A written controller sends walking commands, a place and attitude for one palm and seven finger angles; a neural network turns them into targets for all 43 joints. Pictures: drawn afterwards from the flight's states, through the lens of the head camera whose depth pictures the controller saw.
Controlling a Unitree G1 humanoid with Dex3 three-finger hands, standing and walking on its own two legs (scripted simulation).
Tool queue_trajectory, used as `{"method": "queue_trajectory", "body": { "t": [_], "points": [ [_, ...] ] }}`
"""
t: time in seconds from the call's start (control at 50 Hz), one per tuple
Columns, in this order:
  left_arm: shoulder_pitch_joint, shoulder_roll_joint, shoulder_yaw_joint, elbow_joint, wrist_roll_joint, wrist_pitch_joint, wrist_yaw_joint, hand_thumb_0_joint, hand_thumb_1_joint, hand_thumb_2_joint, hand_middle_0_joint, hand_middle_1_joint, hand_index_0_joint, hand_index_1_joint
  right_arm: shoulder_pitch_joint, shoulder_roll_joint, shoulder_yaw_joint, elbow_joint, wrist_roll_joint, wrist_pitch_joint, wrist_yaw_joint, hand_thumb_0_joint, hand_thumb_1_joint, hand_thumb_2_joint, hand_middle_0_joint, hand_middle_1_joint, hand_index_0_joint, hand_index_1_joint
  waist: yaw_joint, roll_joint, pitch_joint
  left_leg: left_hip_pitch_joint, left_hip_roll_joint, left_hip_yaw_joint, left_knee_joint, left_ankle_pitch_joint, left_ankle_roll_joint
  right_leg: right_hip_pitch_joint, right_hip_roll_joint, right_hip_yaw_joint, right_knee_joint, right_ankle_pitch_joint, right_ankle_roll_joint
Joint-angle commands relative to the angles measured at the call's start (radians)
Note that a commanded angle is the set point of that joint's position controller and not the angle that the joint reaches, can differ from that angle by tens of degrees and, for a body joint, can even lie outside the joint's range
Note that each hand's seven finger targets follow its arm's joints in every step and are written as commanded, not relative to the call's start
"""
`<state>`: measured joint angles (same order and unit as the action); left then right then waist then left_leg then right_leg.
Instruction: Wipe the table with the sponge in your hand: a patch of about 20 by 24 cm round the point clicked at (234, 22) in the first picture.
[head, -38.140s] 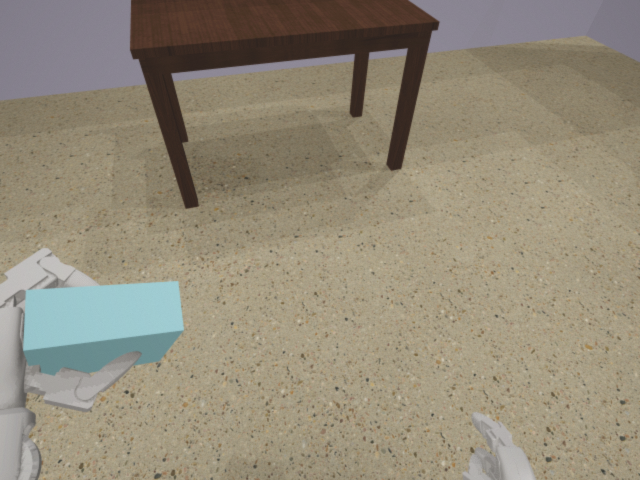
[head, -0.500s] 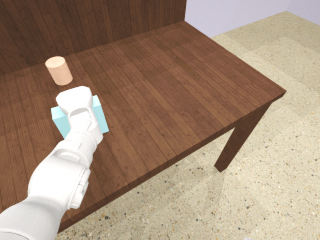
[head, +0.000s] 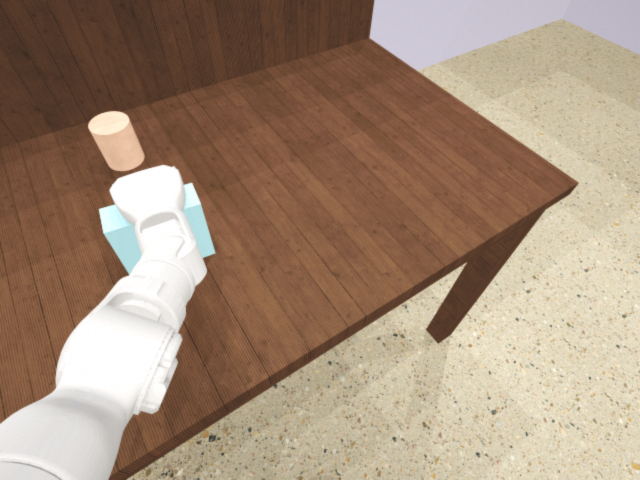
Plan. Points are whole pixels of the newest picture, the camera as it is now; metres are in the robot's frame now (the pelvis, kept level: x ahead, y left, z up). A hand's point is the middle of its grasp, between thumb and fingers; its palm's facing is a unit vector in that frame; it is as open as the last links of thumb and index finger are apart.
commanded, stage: wipe back along the third lane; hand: left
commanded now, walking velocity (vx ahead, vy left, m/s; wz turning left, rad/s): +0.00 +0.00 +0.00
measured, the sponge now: (165, 241) +0.45 +0.22 +0.00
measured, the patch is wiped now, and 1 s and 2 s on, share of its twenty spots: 0.95 0.95 0.95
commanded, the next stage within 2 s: slide back across to the middle lane in 1.38 s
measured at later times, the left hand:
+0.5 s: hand (169, 246) +0.42 +0.19 +0.04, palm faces -0.03 -0.03 -1.00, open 9.3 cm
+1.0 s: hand (185, 278) +0.36 +0.16 +0.04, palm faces -0.03 -0.04 -1.00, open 9.3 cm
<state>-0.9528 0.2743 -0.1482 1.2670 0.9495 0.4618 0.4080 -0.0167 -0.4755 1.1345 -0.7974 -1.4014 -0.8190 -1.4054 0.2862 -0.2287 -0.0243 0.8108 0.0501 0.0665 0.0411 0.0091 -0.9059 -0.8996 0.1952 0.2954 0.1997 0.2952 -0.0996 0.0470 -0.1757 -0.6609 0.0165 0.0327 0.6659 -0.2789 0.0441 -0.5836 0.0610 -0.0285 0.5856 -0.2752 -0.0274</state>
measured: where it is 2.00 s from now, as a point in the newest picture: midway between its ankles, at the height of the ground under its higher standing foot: outside the picture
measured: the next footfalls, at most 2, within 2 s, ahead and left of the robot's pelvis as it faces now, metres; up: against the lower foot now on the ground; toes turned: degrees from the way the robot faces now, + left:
none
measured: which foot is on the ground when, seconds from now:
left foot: down 0.00-1.00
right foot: down 0.00-1.00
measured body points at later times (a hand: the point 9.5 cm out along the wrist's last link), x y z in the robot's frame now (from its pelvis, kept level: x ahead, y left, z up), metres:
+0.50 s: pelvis +0.03 +0.00 +0.01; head +0.04 +0.00 +0.46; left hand +0.41 +0.19 +0.10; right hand +0.23 -0.21 -0.09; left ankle +0.02 +0.09 -0.72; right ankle +0.00 -0.11 -0.72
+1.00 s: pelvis +0.02 -0.02 +0.01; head +0.00 -0.04 +0.46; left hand +0.36 +0.16 +0.10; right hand +0.22 -0.23 -0.09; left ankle +0.02 +0.09 -0.72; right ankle +0.00 -0.11 -0.72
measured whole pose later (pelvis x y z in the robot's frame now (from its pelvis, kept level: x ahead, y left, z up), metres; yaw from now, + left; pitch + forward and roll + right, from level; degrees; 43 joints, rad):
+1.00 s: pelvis +0.02 -0.02 +0.01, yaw +2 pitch +4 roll +0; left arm -0.48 0.12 -0.41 0.72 0.92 0.62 0.32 0.02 -0.43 1.10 -0.76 -1.43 -0.79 -1.43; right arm 0.06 -0.23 0.00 0.71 0.09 0.23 0.05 0.01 -0.91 -0.90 0.19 0.30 0.20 0.30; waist 0.04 0.06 -0.14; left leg -0.34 0.00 0.01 0.53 -0.26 0.02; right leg -0.28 0.05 -0.04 0.49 -0.29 -0.05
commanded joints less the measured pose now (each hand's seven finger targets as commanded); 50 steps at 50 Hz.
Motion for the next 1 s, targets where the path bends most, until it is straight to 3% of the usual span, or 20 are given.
{"method": "queue_trajectory", "body": {
  "t": [0.0, 0.06, 0.14, 0.18, 0.22, 0.32, 0.44, 0.46, 0.58, 0.64, 0.66, 0.74, 0.78, 0.84, 0.88, 0.94, 0.98],
  "points": [
    [-0.233, 0.011, -0.060, -0.083, -0.007, 0.035, -0.007, 0.000, 0.100, 1.300, -1.200, -1.600, -1.200, -1.600, -0.059, -0.145, -0.040, -0.114, 0.008, -0.029, 0.005, 0.000, -0.900, -0.900, 0.200, 0.300, 0.200, 0.300, 0.024, -0.041, -0.279, 0.284, 0.011, -0.058, -0.088, 0.200, -0.004, 0.116, -0.002, -0.007, -0.079, 0.207, -0.013],
    [-0.158, -0.021, -0.059, -0.124, -0.027, 0.038, -0.010, 0.000, 0.100, 1.300, -1.200, -1.600, -1.200, -1.600, -0.087, -0.140, -0.040, -0.127, 0.009, -0.015, 0.012, 0.000, -0.900, -0.900, 0.200, 0.300, 0.200, 0.300, 0.051, -0.042, -0.296, 0.319, 0.011, -0.060, -0.090, 0.263, -0.008, 0.155, -0.003, -0.011, -0.071, 0.265, -0.019],
    [-0.104, -0.095, -0.100, -0.207, -0.052, 0.059, -0.018, 0.000, 0.100, 1.300, -1.200, -1.600, -1.200, -1.600, -0.151, -0.130, -0.037, -0.150, 0.017, 0.009, 0.014, 0.000, -0.900, -0.900, 0.200, 0.300, 0.200, 0.300, 0.059, -0.080, -0.267, 0.347, 0.009, -0.058, -0.101, 0.312, -0.010, 0.190, -0.007, -0.015, -0.082, 0.326, -0.021],
    [-0.088, -0.078, -0.096, -0.220, -0.042, 0.076, -0.017, 0.000, 0.100, 1.300, -1.200, -1.600, -1.200, -1.600, -0.163, -0.132, -0.035, -0.149, 0.015, 0.025, 0.012, 0.000, -0.900, -0.900, 0.200, 0.300, 0.200, 0.300, 0.063, -0.089, -0.247, 0.359, 0.008, -0.059, -0.105, 0.319, -0.012, 0.199, -0.009, -0.017, -0.087, 0.337, -0.023],
    [-0.045, -0.121, -0.126, -0.256, -0.052, 0.093, -0.021, 0.000, 0.100, 1.300, -1.200, -1.600, -1.200, -1.600, -0.194, -0.125, -0.033, -0.161, 0.017, 0.037, 0.014, 0.000, -0.900, -0.900, 0.200, 0.300, 0.200, 0.300, 0.072, -0.103, -0.242, 0.374, 0.005, -0.052, -0.110, 0.337, -0.014, 0.223, -0.011, -0.018, -0.093, 0.370, -0.024],
    [-0.003, -0.155, -0.161, -0.334, -0.056, 0.123, -0.039, 0.000, 0.100, 1.300, -1.200, -1.600, -1.200, -1.600, -0.251, -0.119, -0.028, -0.179, 0.020, 0.070, 0.013, 0.000, -0.900, -0.900, 0.200, 0.300, 0.200, 0.300, 0.083, -0.094, -0.227, 0.414, 0.002, -0.055, -0.117, 0.388, -0.021, 0.249, -0.015, -0.022, -0.097, 0.418, -0.033],
    [0.063, -0.140, -0.159, -0.433, -0.058, 0.143, -0.064, 0.000, 0.100, 1.300, -1.200, -1.600, -1.200, -1.600, -0.313, -0.117, -0.019, -0.209, 0.024, 0.102, 0.007, 0.000, -0.900, -0.900, 0.200, 0.300, 0.200, 0.300, 0.105, -0.117, -0.239, 0.430, -0.009, -0.054, -0.126, 0.417, -0.022, 0.320, -0.021, -0.016, -0.102, 0.480, -0.039],
    [0.073, -0.167, -0.196, -0.444, -0.052, 0.148, -0.070, 0.000, 0.100, 1.300, -1.200, -1.600, -1.200, -1.600, -0.318, -0.117, -0.017, -0.214, 0.024, 0.108, 0.007, 0.000, -0.900, -0.900, 0.200, 0.300, 0.200, 0.300, 0.099, -0.106, -0.215, 0.436, -0.010, -0.051, -0.127, 0.412, -0.022, 0.313, -0.021, -0.017, -0.104, 0.475, -0.040],
    [0.129, -0.187, -0.228, -0.516, -0.051, 0.163, -0.091, 0.000, 0.100, 1.300, -1.200, -1.600, -1.200, -1.600, -0.346, -0.116, -0.015, -0.228, 0.025, 0.123, 0.011, 0.000, -0.900, -0.900, 0.200, 0.300, 0.200, 0.300, 0.108, -0.101, -0.222, 0.458, -0.017, -0.053, -0.126, 0.429, -0.020, 0.337, -0.023, -0.014, -0.104, 0.504, -0.046],
    [0.182, -0.196, -0.232, -0.558, -0.058, 0.164, -0.105, 0.000, 0.100, 1.300, -1.200, -1.600, -1.200, -1.600, -0.372, -0.114, -0.013, -0.243, 0.029, 0.127, 0.016, 0.000, -0.900, -0.900, 0.200, 0.300, 0.200, 0.300, 0.124, -0.115, -0.225, 0.450, -0.020, -0.050, -0.128, 0.432, -0.017, 0.363, -0.026, -0.011, -0.102, 0.524, -0.049],
    [0.190, -0.202, -0.250, -0.573, -0.055, 0.162, -0.107, 0.000, 0.100, 1.300, -1.200, -1.600, -1.200, -1.600, -0.369, -0.118, -0.013, -0.245, 0.028, 0.129, 0.018, 0.000, -0.900, -0.900, 0.200, 0.300, 0.200, 0.300, 0.117, -0.120, -0.216, 0.452, -0.022, -0.048, -0.125, 0.421, -0.015, 0.364, -0.025, -0.010, -0.101, 0.528, -0.048],
    [0.256, -0.168, -0.220, -0.628, -0.066, 0.164, -0.113, 0.000, 0.100, 1.300, -1.200, -1.600, -1.200, -1.600, -0.399, -0.116, -0.010, -0.261, 0.035, 0.129, 0.016, 0.000, -0.900, -0.900, 0.200, 0.300, 0.200, 0.300, 0.137, -0.148, -0.206, 0.425, -0.030, -0.038, -0.140, 0.372, -0.012, 0.403, -0.031, 0.007, -0.114, 0.526, -0.045],
    [0.249, -0.187, -0.251, -0.630, -0.065, 0.171, -0.113, 0.000, 0.100, 1.300, -1.200, -1.600, -1.200, -1.600, -0.405, -0.116, -0.003, -0.260, 0.038, 0.129, 0.015, 0.000, -0.900, -0.900, 0.200, 0.300, 0.200, 0.300, 0.126, -0.143, -0.148, 0.418, -0.030, -0.040, -0.157, 0.318, -0.013, 0.373, -0.029, 0.000, -0.126, 0.455, -0.044],
    [0.258, -0.168, -0.223, -0.643, -0.074, 0.169, -0.116, 0.000, 0.100, 1.300, -1.200, -1.600, -1.200, -1.600, -0.421, -0.114, -0.003, -0.261, 0.044, 0.120, 0.011, 0.000, -0.900, -0.900, 0.200, 0.300, 0.200, 0.300, 0.144, -0.145, -0.146, 0.416, -0.032, -0.039, -0.170, 0.287, -0.013, 0.375, -0.028, 0.010, -0.141, 0.405, -0.045],
    [0.239, -0.173, -0.242, -0.635, -0.068, 0.169, -0.112, 0.000, 0.100, 1.300, -1.200, -1.600, -1.200, -1.600, -0.417, -0.114, -0.001, -0.257, 0.045, 0.116, 0.009, 0.000, -0.900, -0.900, 0.200, 0.300, 0.200, 0.300, 0.131, -0.121, -0.122, 0.422, -0.034, -0.038, -0.173, 0.252, -0.012, 0.354, -0.026, 0.009, -0.147, 0.354, -0.044],
    [0.268, -0.165, -0.226, -0.644, -0.069, 0.159, -0.114, 0.000, 0.100, 1.300, -1.200, -1.600, -1.200, -1.600, -0.426, -0.113, -0.003, -0.265, 0.046, 0.109, 0.008, 0.000, -0.900, -0.900, 0.200, 0.300, 0.200, 0.300, 0.146, -0.147, -0.141, 0.410, -0.037, -0.036, -0.178, 0.235, -0.011, 0.372, -0.027, 0.021, -0.153, 0.339, -0.044],
    [0.275, -0.179, -0.252, -0.653, -0.065, 0.156, -0.112, 0.000, 0.100, 1.300, -1.200, -1.600, -1.200, -1.600, -0.427, -0.113, -0.003, -0.269, 0.047, 0.107, 0.007, 0.000, -0.900, -0.900, 0.200, 0.300, 0.200, 0.300, 0.137, -0.145, -0.133, 0.411, -0.041, -0.031, -0.177, 0.219, -0.009, 0.373, -0.028, 0.023, -0.156, 0.324, -0.040]
  ]
}}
